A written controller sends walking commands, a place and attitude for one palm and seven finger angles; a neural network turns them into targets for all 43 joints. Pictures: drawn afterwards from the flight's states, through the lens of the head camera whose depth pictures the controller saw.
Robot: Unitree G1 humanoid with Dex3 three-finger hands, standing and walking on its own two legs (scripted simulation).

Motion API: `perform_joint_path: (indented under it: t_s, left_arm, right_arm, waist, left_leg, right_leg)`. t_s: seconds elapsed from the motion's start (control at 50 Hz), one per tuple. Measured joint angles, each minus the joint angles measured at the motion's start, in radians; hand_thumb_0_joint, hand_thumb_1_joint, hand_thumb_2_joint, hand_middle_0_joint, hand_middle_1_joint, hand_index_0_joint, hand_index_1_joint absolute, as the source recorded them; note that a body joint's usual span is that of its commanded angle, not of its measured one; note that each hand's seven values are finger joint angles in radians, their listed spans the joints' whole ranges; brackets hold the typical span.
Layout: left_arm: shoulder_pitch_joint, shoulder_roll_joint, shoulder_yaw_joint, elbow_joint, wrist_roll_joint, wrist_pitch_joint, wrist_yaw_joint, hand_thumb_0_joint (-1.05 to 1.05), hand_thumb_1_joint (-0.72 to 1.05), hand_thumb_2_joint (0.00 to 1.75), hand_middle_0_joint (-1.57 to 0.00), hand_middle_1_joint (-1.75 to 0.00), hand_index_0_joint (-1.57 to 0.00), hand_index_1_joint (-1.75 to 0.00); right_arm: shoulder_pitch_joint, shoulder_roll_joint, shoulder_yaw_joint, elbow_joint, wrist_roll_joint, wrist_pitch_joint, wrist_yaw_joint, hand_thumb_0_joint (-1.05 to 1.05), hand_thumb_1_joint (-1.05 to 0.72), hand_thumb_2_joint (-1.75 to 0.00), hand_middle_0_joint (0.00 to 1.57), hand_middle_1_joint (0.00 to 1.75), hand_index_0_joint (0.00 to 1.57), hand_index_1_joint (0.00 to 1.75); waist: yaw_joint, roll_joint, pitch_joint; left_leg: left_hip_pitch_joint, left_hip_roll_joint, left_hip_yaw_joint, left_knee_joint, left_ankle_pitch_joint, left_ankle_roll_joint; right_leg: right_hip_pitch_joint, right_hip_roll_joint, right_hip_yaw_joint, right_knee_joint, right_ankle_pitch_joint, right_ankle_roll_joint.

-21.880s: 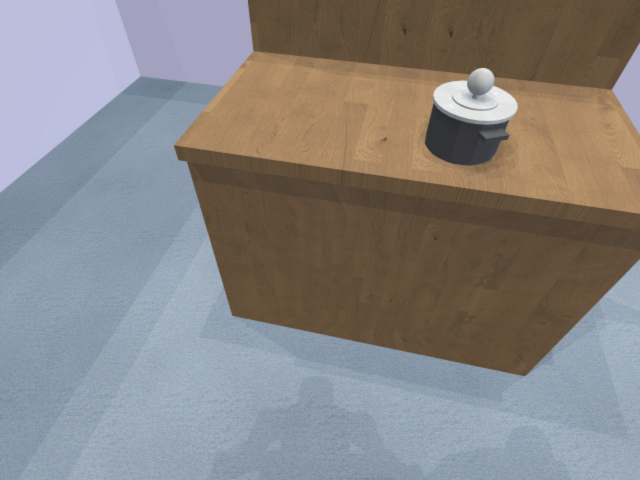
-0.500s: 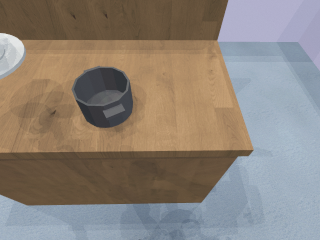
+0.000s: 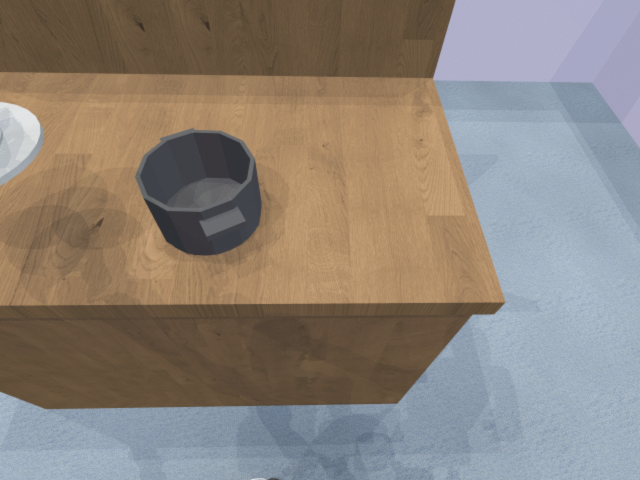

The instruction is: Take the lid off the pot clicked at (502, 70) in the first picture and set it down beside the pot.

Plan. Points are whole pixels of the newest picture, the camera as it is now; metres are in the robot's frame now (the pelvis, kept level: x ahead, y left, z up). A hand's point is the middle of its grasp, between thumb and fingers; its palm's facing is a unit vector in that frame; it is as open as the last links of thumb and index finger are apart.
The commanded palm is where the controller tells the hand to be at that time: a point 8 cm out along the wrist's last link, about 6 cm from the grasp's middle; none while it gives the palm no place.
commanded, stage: lower the lid onto the table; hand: left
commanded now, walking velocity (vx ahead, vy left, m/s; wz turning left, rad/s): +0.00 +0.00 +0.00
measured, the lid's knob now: out of the picture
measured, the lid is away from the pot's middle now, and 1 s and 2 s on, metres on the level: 0.24 0.22 0.22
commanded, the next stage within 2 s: none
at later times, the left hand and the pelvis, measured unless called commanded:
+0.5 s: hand out of the picture +0.44 +0.38 +0.20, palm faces -0.36 -0.19 -0.91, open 7.9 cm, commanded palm +0.47 +0.38 +0.27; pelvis +0.00 +0.01 +0.00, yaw +0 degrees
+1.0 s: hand out of the picture +0.45 +0.37 +0.16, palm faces -0.43 -0.19 -0.88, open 7.9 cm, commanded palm +0.50 +0.38 +0.24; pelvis +0.00 +0.02 -0.01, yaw -1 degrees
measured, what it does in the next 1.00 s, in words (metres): stands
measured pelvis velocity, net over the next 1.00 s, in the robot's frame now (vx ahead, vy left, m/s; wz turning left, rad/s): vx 0.00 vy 0.02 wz -0.02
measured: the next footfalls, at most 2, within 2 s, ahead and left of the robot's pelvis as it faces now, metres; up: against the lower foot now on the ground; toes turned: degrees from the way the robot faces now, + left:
none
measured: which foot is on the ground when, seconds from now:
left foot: down 0.00-1.00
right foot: down 0.00-1.00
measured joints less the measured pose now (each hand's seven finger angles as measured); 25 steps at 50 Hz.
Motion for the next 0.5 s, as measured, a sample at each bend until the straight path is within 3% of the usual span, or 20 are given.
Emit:
perform_joint_path:
  t_s: [0.16, 0.5]
  left_arm:
    - [0.041, -0.015, 0.010, -0.043, -0.010, -0.025, 0.011, 0.00, 0.22, 0.78, -0.63, -0.94, -0.62, -0.93]
    - [0.063, -0.032, 0.033, -0.008, -0.014, -0.072, 0.034, 0.00, 0.22, 0.78, -0.63, -0.93, -0.62, -0.93]
  right_arm:
    - [0.011, -0.001, -0.005, 0.008, -0.005, -0.012, -0.010, 0.01, -0.90, -0.90, 0.21, 0.30, 0.20, 0.30]
    - [0.020, 0.006, -0.003, 0.005, -0.008, -0.007, -0.007, 0.01, -0.90, -0.90, 0.21, 0.30, 0.20, 0.30]
  waist:
    - [0.005, -0.003, -0.004]
    - [-0.013, -0.001, -0.010]
  left_leg:
    - [-0.009, -0.004, -0.002, 0.011, -0.006, 0.004]
    - [-0.043, -0.007, 0.007, 0.033, -0.009, 0.015]
  right_leg:
    - [-0.005, -0.003, -0.003, 0.004, -0.003, 0.002]
    - [-0.039, -0.008, 0.006, 0.023, -0.003, 0.007]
